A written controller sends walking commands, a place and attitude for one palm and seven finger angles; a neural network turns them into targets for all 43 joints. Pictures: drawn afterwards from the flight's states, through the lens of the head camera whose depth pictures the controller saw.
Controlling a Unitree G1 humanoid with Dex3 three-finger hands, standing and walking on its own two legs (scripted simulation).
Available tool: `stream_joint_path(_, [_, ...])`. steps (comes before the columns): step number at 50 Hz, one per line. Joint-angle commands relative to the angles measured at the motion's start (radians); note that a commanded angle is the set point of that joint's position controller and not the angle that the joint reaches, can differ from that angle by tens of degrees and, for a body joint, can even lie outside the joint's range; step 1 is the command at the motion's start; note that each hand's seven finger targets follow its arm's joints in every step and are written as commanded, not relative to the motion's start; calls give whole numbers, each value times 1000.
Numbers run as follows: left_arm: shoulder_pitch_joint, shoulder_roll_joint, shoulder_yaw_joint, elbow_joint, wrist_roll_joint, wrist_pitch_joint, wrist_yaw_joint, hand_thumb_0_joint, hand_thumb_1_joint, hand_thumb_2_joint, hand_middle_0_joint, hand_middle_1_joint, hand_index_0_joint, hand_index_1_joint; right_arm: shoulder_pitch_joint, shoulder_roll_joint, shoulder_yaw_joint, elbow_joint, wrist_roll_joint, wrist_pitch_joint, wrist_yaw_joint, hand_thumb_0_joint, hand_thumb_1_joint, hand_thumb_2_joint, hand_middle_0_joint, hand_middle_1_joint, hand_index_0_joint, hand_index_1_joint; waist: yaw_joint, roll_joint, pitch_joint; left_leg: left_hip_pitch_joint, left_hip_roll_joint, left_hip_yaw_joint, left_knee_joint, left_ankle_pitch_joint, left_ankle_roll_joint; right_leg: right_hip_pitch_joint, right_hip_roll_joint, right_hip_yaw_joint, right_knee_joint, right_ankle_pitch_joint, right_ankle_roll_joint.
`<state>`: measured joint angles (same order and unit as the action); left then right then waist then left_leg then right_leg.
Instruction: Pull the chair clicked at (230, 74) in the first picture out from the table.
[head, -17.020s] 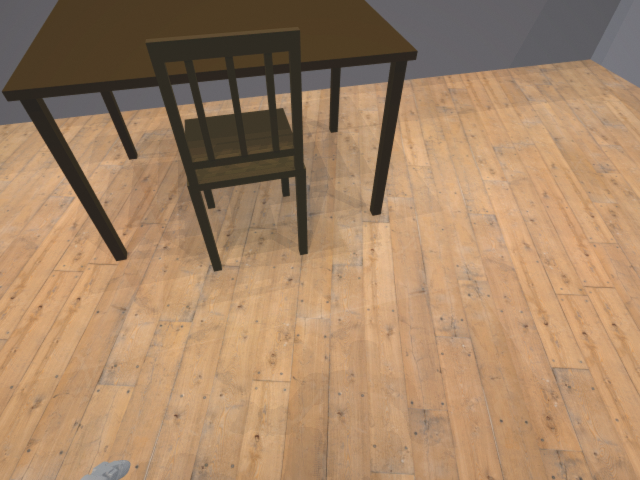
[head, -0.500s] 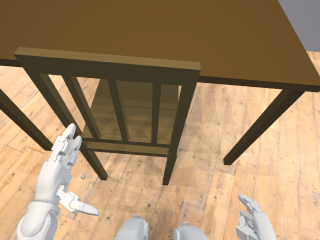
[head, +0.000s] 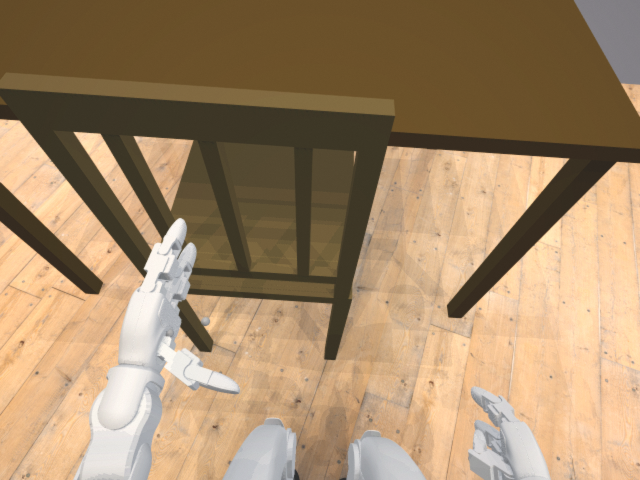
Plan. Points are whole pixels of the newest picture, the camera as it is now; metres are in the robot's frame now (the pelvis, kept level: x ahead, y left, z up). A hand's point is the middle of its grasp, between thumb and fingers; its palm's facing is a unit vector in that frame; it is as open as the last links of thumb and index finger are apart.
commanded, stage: aim the fingers beside a spindle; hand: left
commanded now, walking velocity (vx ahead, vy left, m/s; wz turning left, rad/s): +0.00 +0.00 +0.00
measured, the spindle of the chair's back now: (231, 215) +0.45 +0.14 +0.01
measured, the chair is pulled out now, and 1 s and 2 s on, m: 0.00 0.00 0.00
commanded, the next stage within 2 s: none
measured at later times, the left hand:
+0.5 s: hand (242, 308) +0.32 +0.11 +0.02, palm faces -0.06 -1.00 -0.01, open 16.9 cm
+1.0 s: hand (232, 304) +0.32 +0.12 +0.01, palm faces -0.03 -1.00 -0.04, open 16.9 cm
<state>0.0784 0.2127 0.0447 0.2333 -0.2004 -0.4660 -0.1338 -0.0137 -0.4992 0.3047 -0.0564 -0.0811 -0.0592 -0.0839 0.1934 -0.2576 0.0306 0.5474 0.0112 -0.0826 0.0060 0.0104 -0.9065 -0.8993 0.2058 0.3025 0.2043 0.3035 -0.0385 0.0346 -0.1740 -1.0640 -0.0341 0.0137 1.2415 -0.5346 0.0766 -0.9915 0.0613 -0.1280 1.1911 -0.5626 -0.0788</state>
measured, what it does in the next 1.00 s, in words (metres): stands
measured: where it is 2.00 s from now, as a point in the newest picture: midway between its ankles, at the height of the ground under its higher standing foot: outside the picture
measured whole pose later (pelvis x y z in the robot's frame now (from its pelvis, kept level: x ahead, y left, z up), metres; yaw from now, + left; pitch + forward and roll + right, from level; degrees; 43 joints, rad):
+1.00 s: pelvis +0.00 +0.00 -0.01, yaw +0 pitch +22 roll -2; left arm -0.05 0.17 -0.01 0.36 -0.12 -0.45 0.01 -0.01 -0.50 0.30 -0.06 -0.08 -0.06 -0.08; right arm 0.19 -0.25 0.03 0.53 0.01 0.03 0.04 0.01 -0.91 -0.90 0.20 0.30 0.20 0.30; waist -0.04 0.03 -0.19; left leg -1.10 -0.04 0.03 1.27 -0.54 0.08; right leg -1.04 0.06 -0.11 1.23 -0.58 -0.08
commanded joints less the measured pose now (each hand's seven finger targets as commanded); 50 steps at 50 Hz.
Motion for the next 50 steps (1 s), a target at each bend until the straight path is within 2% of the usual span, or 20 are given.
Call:
stream_joint_path(1, [-123, 63, 12, -210, 8, -25, 22, 0, -500, 300, -60, -80, -60, -80, 3, -142, -69, -150, 5, -25, -4, 0, -900, -900, 200, 300, 200, 300, -2, 18, -345, 279, 43, -104, -175, 297, -41, 167, -43, 121, -159, 278, 49])
stream_joint_path(4, [-122, 105, 53, -259, 18, -45, 66, 0, -500, 300, -60, -80, -60, -80, 6, -137, -69, -152, 0, -14, -1, 0, -900, -900, 200, 300, 200, 300, 11, 12, -378, 297, 46, -103, -169, 347, -43, 186, -38, 123, -148, 318, 46])
stream_joint_path(5, [-126, 79, 30, -279, 23, -56, 79, 0, -500, 300, -60, -80, -60, -80, 1, -129, -66, -155, -3, -12, 3, 0, -900, -900, 200, 300, 200, 300, 11, 23, -383, 300, 44, -101, -169, 356, -43, 188, -39, 124, -143, 327, 46])
stream_joint_path(8, [-117, 66, 30, -220, 40, -75, 113, 0, -500, 300, -60, -80, -60, -80, 1, -124, -65, -142, -7, -1, 11, 0, -900, -900, 200, 300, 200, 300, 2, -2, -326, 256, 44, -98, -157, 320, -43, 159, -37, 125, -140, 301, 47])
stream_joint_path(11, [-165, 9, -36, -134, 63, -72, 117, 0, -500, 300, -60, -80, -60, -80, 3, -129, -65, -129, -9, 11, 18, 0, -900, -900, 200, 300, 200, 300, -31, -22, -267, 215, 46, -105, -143, 262, -41, 95, -38, 120, -136, 252, 49])
stream_joint_path(15, [-200, -57, -122, -118, 73, -57, 99, 0, -500, 300, -60, -80, -60, -80, 8, -133, -72, -140, -4, 22, 22, 0, -900, -900, 200, 300, 200, 300, -41, -13, -301, 252, 48, -115, -137, 268, -41, 66, -42, 118, -134, 249, 49])
stream_joint_path(19, [-245, 43, -35, -210, 78, -79, 134, 0, -500, 300, -60, -80, -60, -80, 15, -138, -76, -142, -8, 33, 14, 0, -900, -900, 200, 300, 200, 300, -9, 9, -396, 304, 50, -123, -136, 336, -48, 99, -40, 118, -111, 291, 43])
stream_joint_path(20, [-248, 45, -28, -253, 78, -89, 148, 0, -500, 300, -60, -80, -60, -80, 10, -133, -75, -147, -9, 35, 15, 0, -900, -900, 200, 300, 200, 300, 3, 44, -441, 344, 51, -124, -139, 368, -52, 104, -42, 119, -106, 310, 43])
stream_joint_path(23, [-225, 68, 14, -263, 79, -101, 188, 0, -500, 300, -60, -80, -60, -80, 6, -119, -69, -141, -13, 44, 20, 0, -900, -900, 200, 300, 200, 300, 16, 48, -440, 345, 46, -115, -146, 388, -56, 141, -38, 125, -112, 332, 43])
stream_joint_path(24, [-181, 99, 53, -217, 85, -94, 197, 0, -500, 300, -60, -80, -60, -80, 15, -121, -68, -137, -13, 50, 21, 0, -900, -900, 200, 300, 200, 300, 19, 12, -414, 312, 47, -116, -153, 385, -56, 155, -33, 121, -111, 335, 41])
stream_joint_path(25, [-182, 42, 0, -186, 88, -87, 193, 0, -500, 300, -60, -80, -60, -80, 6, -115, -64, -136, -12, 57, 23, 0, -900, -900, 200, 300, 200, 300, 1, 1, -379, 296, 46, -111, -150, 376, -51, 151, -36, 124, -117, 345, 46])
stream_joint_path(26, [-147, 40, 5, -152, 89, -77, 187, 0, -500, 300, -60, -80, -60, -80, 8, -116, -66, -137, -10, 61, 26, 0, -900, -900, 200, 300, 200, 300, 4, -10, -356, 277, 47, -108, -154, 354, -50, 149, -35, 122, -121, 333, 46])
stream_joint_path(31, [-131, -53, -100, -33, 63, -21, 92, 0, -500, 300, -60, -80, -60, -80, 7, -129, -64, -148, 8, 73, 21, 0, -900, -900, 200, 300, 200, 300, -42, -91, -254, 179, 40, -93, -145, 237, -34, 141, -40, 136, -164, 282, 56])
stream_joint_path(35, [-218, -39, -121, -226, 42, -74, 75, 0, -500, 300, -60, -80, -60, -80, 4, -124, -72, -164, 7, 51, 8, 0, -900, -900, 200, 300, 200, 300, -31, 4, -349, 287, 46, -108, -145, 299, -36, 132, -44, 132, -152, 296, 48])
stream_joint_path(38, [-286, 53, -48, -319, 60, -128, 134, 0, -500, 300, -60, -80, -60, -80, 6, -123, -70, -141, -6, 38, 5, 0, -900, -900, 200, 300, 200, 300, -21, 72, -385, 360, 53, -130, -147, 349, -50, 89, -41, 120, -130, 287, 40])
stream_joint_path(39, [-289, 89, -14, -318, 73, -139, 159, 0, -500, 300, -60, -80, -60, -80, 10, -127, -68, -129, -13, 39, 4, 0, -900, -900, 200, 300, 200, 300, -18, 71, -382, 353, 54, -132, -143, 361, -52, 77, -36, 118, -119, 284, 39])
stream_joint_path(42, [-253, 51, -19, -184, 103, -130, 197, 0, -500, 300, -60, -80, -60, -80, 1, -119, -64, -114, -17, 46, 18, 0, -900, -900, 200, 300, 200, 300, -23, 40, -326, 306, 51, -136, -140, 312, -55, 48, -36, 112, -114, 246, 43])
stream_joint_path(45, [-162, 6, -33, -2, 109, -63, 172, 0, -500, 300, -60, -80, -60, -80, -1, -126, -62, -125, -10, 69, 27, 0, -900, -900, 200, 300, 200, 300, -13, -24, -272, 215, 40, -110, -150, 243, -47, 86, -36, 117, -132, 226, 45])
stream_joint_path(49, [-151, -51, -94, -37, 67, -2, 103, 0, -500, 300, -60, -80, -60, -80, 2, -131, -67, -168, 7, 84, 26, 0, -900, -900, 200, 300, 200, 300, -13, -45, -341, 229, 37, -99, -152, 272, -39, 151, -40, 130, -147, 288, 50])
stream_joint_path(50, [-148, -16, -60, -82, 54, -9, 97, 0, -500, 300, -60, -80, -60, -80, 6, -131, -69, -172, 10, 84, 22, 0, -900, -900, 200, 300, 200, 300, -1, -40, -363, 237, 37, -94, -153, 288, -40, 178, -41, 134, -149, 309, 49])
